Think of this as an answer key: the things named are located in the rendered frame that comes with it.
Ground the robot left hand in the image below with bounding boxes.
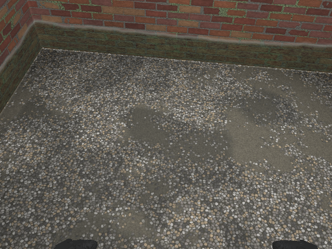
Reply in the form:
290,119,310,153
54,239,98,249

